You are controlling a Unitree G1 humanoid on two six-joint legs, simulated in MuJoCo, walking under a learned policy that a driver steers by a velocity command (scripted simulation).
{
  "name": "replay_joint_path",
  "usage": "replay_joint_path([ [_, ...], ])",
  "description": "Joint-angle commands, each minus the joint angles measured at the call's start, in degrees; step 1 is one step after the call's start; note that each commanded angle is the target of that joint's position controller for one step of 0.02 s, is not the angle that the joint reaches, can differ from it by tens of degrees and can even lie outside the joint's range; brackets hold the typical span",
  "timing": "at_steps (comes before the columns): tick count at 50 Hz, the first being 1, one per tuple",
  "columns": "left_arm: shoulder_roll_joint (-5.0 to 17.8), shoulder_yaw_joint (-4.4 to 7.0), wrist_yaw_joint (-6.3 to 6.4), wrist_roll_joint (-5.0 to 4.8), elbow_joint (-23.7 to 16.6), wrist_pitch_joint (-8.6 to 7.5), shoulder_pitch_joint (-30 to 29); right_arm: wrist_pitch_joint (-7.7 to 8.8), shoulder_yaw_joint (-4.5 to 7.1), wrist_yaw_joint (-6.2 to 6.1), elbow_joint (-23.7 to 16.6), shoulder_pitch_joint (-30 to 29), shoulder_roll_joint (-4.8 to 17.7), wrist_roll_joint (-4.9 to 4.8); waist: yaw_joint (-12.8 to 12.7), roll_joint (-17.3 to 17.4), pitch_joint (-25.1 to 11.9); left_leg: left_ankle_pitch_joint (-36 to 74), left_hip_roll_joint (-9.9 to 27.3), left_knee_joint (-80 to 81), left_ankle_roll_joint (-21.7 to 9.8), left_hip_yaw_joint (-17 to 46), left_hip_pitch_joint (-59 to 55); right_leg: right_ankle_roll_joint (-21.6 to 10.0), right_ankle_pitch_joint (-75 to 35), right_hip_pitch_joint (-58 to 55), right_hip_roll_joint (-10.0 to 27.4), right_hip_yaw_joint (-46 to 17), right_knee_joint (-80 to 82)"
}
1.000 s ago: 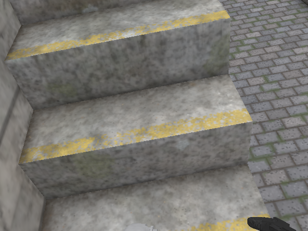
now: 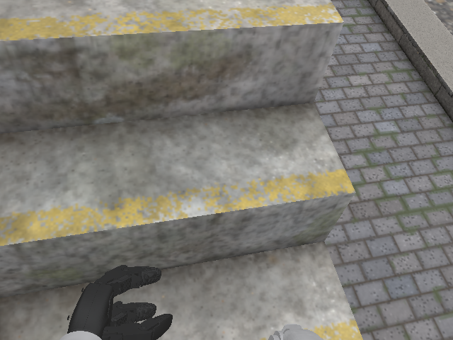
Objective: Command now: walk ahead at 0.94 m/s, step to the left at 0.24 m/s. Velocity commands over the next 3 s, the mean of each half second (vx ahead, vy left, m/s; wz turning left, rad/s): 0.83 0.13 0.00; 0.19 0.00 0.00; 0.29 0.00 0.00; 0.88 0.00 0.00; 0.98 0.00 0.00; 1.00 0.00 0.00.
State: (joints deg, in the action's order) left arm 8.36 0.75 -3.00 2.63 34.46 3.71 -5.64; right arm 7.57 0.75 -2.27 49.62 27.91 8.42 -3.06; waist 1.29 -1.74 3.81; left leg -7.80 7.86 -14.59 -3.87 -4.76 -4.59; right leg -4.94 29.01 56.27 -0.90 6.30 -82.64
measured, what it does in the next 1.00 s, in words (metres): climbs: left foot 0.21 m higher, then right foot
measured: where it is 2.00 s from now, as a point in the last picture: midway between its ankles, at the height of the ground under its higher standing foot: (207, 324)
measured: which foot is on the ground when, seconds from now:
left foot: down 0.00-0.02, up 0.04-0.42, down 0.44-1.00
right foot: down 0.00-0.46, up 0.48-0.76, down 0.78-1.00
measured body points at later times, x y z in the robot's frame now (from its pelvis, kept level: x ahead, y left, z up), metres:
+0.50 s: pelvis +0.20 +0.03 +0.25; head +0.21 +0.02 +0.70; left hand +0.17 +0.26 +0.11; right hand +0.45 -0.11 +0.17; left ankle +0.30 +0.13 -0.36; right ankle +0.13 -0.12 -0.45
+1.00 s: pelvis +0.29 +0.01 +0.37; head +0.29 +0.01 +0.82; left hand +0.38 +0.23 +0.24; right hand +0.39 -0.22 +0.23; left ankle +0.30 +0.14 -0.36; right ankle +0.36 -0.10 -0.36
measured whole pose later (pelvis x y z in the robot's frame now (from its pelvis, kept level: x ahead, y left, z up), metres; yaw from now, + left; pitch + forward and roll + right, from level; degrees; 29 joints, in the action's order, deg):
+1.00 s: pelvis +0.29 +0.01 +0.37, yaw +5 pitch -1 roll -1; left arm 6.7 -0.4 0.4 1.2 45.0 -1.5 15.0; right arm 0.8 2.2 -3.2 52.2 14.9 10.2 -2.1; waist -0.8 0.7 -0.1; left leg -16.3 0.1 -33.9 0.1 1.7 16.5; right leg -0.5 10.8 18.8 0.4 2.7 -30.6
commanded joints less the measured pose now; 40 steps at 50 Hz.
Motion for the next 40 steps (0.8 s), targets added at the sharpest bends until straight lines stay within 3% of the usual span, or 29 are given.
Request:
replay_joint_path([
  [1, 16.38, 7.58, -0.25, 1.51, 2.04, -0.85, 22.19, 4.41, 3.56, 3.34, -9.34, -9.11, 12.87, -3.12, -15.6, 4.53, -25.5, 70.02, -2.07, -49.11, -7.03, 3.47, 33.99, -4.87, 13.73, -54.11, 4.9, -32.68, 42.6],
  [2, 19.22, 9.13, 0.49, 0.34, 3.0, -0.7, 19.8, 4.8, 3.6, 4.47, -9.53, -7.91, 10.83, -1.66, -12.71, -12.16, -34.27, 15.71, -12.15, -81.19, -4.01, 10.77, 41.81, -9.12, 13.28, -59.29, 17.11, -59.49, 60.51],
  [3, 12.07, 7.3, 0.39, 0.49, 3.86, -0.49, 17.92, 4.87, 3.34, 5.39, -10.64, -11.41, 7.33, 1.21, -10.42, -4.07, -34.07, 16.03, -12.13, -102.36, -4.01, 20.54, 45.39, -8.34, 12.05, -51.47, 16.27, -57.8, 60.3],
  [5, 7.04, 5.14, 0.7, 1.73, 11.73, -3.58, 17.71, 4.14, -0.3, 3.2, -16.7, -20.1, -3.46, 2.56, -4.26, -3.0, -14.53, 10.99, -12.64, -124.62, -5.76, 18.29, 63.91, -6.44, 8.5, -40.23, 15.01, -45.24, 57.48],
  [6, 3.7, 4.01, 0.64, 1.71, 16.43, -5.3, 24.43, 4.27, -1.67, 2.23, -17.24, -24.8, -7.55, 3.97, -5.55, -0.89, -8.66, 8.61, -13.17, -127.19, -7.55, 17.84, 69.31, -4.18, -10.37, -43.34, 11.72, -35.93, 54.42],
  [9, 0.61, 2.9, 1.13, 0.19, 21.78, -10.31, 32.47, 1.74, -1.79, 2.34, -16.4, -24.18, -5.43, 3.11, -5.29, 2.37, -6.26, -4.33, -15.69, -127.63, -8.86, 19.47, 79.69, -2.74, -38.43, -54.64, 12.48, -25.32, 53.15],
  [11, -0.47, 1.61, 0.69, 0.53, 24.59, -12.17, 34.62, -0.24, -2.27, 2.46, -16.58, -25.18, -6.59, 2.11, -2.84, 3.29, -3.89, -10.83, -17.45, -129.12, -8.99, 17.08, 82.92, 0.3, -41.56, -51.54, 11.72, -19.2, 54.24],
  [12, -0.61, 1.44, 0.1, 0.75, 25.93, -12.32, 35.28, -0.83, -2.52, 2.13, -17.86, -28.0, -8.42, 0.74, -2.23, 0.63, -6.32, -13.53, -18.79, -136.01, -8.63, 14.09, 84.63, -0.12, -36.49, -50.19, 12.52, -17.03, 56.61],
  [13, -0.15, 1.06, -0.44, 1.22, 25.51, -12.35, 33.68, -1.37, -3.34, 1.37, -19.68, -31.12, -9.79, 0.15, -0.99, -2.82, -5.37, -14.18, -18.76, -140.87, -8.43, 11.96, 86.06, -0.72, -33.04, -45.92, 12.74, -15.11, 60.14],
  [15, 1.45, 0.44, -0.4, 0.17, 24.38, -12.32, 28.34, -2.59, -4.74, 0.17, -24.27, -39.01, -9.89, 0.11, 1.49, -3.06, 0.17, -11.98, -15.85, -122.96, -7.29, 8.54, 78.8, 1.42, -27.28, -30.89, 11.61, -9.27, 71.11],
  [16, 3.86, 1.0, 0.11, -0.96, 22.07, -12.11, 24.4, -3.15, -3.6, -0.28, -26.62, -41.0, -5.52, 1.19, 2.01, -9.1, 3.03, -12.58, -15.23, -109.73, -5.07, 5.07, 71.15, -1.63, -33.89, -25.21, 10.63, -5.99, 79.28],
  [17, 5.41, 1.08, 1.7, -2.45, 21.32, -11.4, 23.45, -3.57, -2.61, -0.45, -25.63, -38.88, -1.41, 2.18, 2.04, -8.15, 2.8, -15.95, -12.38, -98.46, -3.88, 0.76, 62.55, -2.49, -52.92, -27.05, 9.3, -1.25, 82.42],
  [18, 7.15, 1.65, 2.39, -2.71, 20.0, -11.46, 20.47, -3.96, -4.17, -0.45, -26.25, -37.45, -2.04, -0.37, 4.36, -8.44, -0.19, -13.38, -9.14, -74.84, -4.62, -3.67, 43.37, -3.08, -62.89, -21.0, 9.35, 2.76, 87.2],
  [19, 9.9, 2.11, 3.67, -5.5, 19.89, -11.63, 22.71, -4.18, -4.45, -1.03, -23.76, -35.15, -1.8, -0.49, 4.12, -5.95, -5.17, -11.76, -9.99, -67.55, -4.98, -4.78, 35.62, -5.15, -88.55, -27.4, 11.79, -0.54, 82.2],
  [20, 13.31, 2.79, 4.51, -5.5, 19.21, -11.79, 24.67, -4.63, -3.45, -1.21, -17.62, -23.9, -1.58, -0.48, 5.79, -7.48, -15.17, -9.93, -12.26, -67.74, -3.9, -7.36, 30.58, -6.06, -112.65, -39.21, 14.67, -1.42, 74.47],
  [21, 17.38, 4.11, 3.83, -5.2, 18.68, -11.93, 24.6, -4.39, -3.07, -1.13, -13.89, -17.52, -0.01, -1.32, 7.49, -7.98, -22.67, -6.45, -13.77, -58.14, -2.72, -5.92, 27.79, -5.88, -117.96, -48.32, 14.45, 0.49, 64.15],
  [22, 18.41, 5.42, 3.02, -5.57, 19.68, -11.49, 30.05, -3.5, -2.68, -1.33, -11.32, -13.52, 0.65, 0.77, 6.23, -13.36, -23.67, -11.84, -14.54, -41.46, -2.85, 2.68, 26.33, -3.61, -112.06, -55.54, 12.9, -2.45, 51.05],
  [23, 10.25, 4.37, 1.2, -4.46, 17.65, -10.53, 40.77, -3.4, -0.34, -1.39, -7.35, -9.69, 7.21, 4.34, 1.98, 7.57, -30.65, -2.44, -0.77, -36.59, -11.09, 28.32, 7.86, -0.05, -84.5, -40.85, 5.84, -7.12, 28.15],
  [24, 9.49, 5.11, -1.0, -1.24, 19.43, -8.8, 36.96, -6.21, 1.54, -2.23, -4.68, -9.57, 11.17, 3.03, 2.42, 17.35, -30.0, -20.37, 0.42, -13.85, -15.27, 46.69, 16.96, 1.95, -25.97, -35.21, -3.78, -6.78, 6.81],
  [25, 4.87, 4.31, -1.86, 0.83, 15.67, -7.03, 34.69, -6.09, 3.19, -2.05, -4.61, -17.47, 12.44, 3.02, -1.12, 12.09, -24.09, -47.35, 1.44, -8.81, -13.48, 53.41, 25.85, 1.94, -22.95, -25.6, -5.74, -14.34, -14.62],
  [27, -1.86, 1.97, 0.38, 3.16, 10.32, -5.95, 25.32, -4.77, 2.82, -1.39, 0.37, -24.29, 7.13, 2.89, -4.85, 4.25, -4.46, -44.94, 0.93, -17.38, -11.0, 40.33, 42.87, -1.36, -26.29, -11.1, -5.46, -14.35, -29.26],
  [30, -3.58, 0.26, 1.41, 1.23, 11.36, -4.14, 30.99, -3.64, 0.24, -1.13, 6.12, -25.03, -2.85, 2.31, -9.99, 1.27, -1.43, -29.49, -2.88, -22.57, -7.0, 23.01, 47.01, -0.89, -29.21, -11.29, -3.54, -13.63, -23.71],
  [33, -1.06, 0.17, 1.89, -0.42, 10.14, -4.11, 29.92, -2.37, 1.01, -1.52, 6.65, -21.34, 1.1, 3.41, -9.34, 4.65, -0.91, -24.12, -2.71, -19.96, -8.26, 18.86, 45.66, 0.57, -23.53, -11.44, -0.92, -12.1, -16.11],
  [35, 1.14, 0.53, 1.97, -0.09, 8.86, -3.67, 29.1, -2.21, 1.62, -2.43, 4.78, -22.36, 4.34, 3.2, -9.29, 6.1, -3.0, -25.49, -1.44, -17.66, -8.75, 20.52, 45.3, 0.89, -24.53, -14.12, 1.33, -10.59, -7.97],
  [36, 1.28, -0.5, 1.77, -2.1, 6.99, -3.45, 27.2, -2.93, 1.7, -3.49, 3.26, -21.68, 6.18, 3.32, -8.69, 7.77, -1.47, -28.75, -1.38, -10.98, -7.44, 18.26, 43.99, 1.36, -8.81, -19.31, 3.78, -8.01, 18.83],
  [37, 1.82, -0.94, 1.7, -3.46, 6.48, -3.24, 23.5, -4.28, 2.68, -4.17, 3.46, -18.04, 8.27, 3.58, -4.77, 10.19, -1.1, -26.28, -2.84, -10.64, -7.35, 15.77, 41.24, 0.95, -2.44, -25.51, 3.28, -4.5, 31.74],
  [38, 1.35, -0.74, 1.74, -3.93, 7.43, -3.35, 20.69, -4.97, 3.23, -3.92, 3.16, -10.75, 9.1, 5.11, 0.69, 11.93, -2.15, -22.36, 0.39, -8.51, -7.86, 16.9, 37.12, 1.05, 2.66, -31.68, 0.68, 0.01, 39.44],
  [39, 1.4, 0.26, 1.99, -3.28, 9.77, -3.58, 26.55, -5.25, 3.7, -3.93, 2.51, -11.46, 9.73, 4.25, -1.6, 14.22, -3.22, -20.0, 1.26, -13.24, -7.13, 17.38, 41.49, -0.78, -9.04, -42.66, 1.48, -0.32, 43.57],
  [40, 1.27, 0.81, 2.04, -2.99, 10.7, -4.12, 27.48, -5.8, 4.04, -3.11, 1.95, -10.73, 9.89, 2.86, -2.56, 8.17, -2.8, -20.39, -1.11, -19.12, -6.48, 14.79, 39.57, -1.31, -10.97, -43.81, 0.01, -0.59, 51.29],
])
Next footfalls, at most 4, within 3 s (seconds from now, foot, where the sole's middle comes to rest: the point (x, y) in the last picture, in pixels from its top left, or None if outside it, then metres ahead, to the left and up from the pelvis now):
0.44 left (142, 328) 0.34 0.15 -0.40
0.78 right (264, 300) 0.40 -0.10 -0.40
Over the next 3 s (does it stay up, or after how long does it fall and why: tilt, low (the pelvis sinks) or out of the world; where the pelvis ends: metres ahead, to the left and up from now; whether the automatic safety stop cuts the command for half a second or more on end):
stays up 0.34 0.04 0.38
